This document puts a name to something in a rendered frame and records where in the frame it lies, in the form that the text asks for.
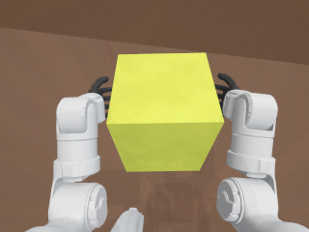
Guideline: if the robot right hand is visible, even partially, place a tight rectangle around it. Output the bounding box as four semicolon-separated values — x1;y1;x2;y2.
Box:
214;72;239;118

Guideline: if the robot left thigh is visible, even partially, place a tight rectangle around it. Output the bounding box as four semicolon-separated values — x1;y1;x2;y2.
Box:
110;210;144;232

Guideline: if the right robot forearm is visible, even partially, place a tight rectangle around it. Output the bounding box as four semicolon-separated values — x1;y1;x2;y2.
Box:
222;89;278;214

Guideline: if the carton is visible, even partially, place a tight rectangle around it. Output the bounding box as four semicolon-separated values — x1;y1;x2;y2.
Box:
106;52;224;172

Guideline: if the robot right upper arm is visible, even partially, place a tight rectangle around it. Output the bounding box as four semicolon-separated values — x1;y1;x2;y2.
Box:
216;177;309;232

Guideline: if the left robot forearm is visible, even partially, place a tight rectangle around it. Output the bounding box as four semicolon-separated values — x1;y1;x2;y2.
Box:
48;93;105;219

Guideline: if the robot left upper arm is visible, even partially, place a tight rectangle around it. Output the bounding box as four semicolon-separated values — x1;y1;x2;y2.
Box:
25;183;108;232

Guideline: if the robot left hand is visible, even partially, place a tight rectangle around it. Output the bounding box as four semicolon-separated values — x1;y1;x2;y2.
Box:
89;76;113;118

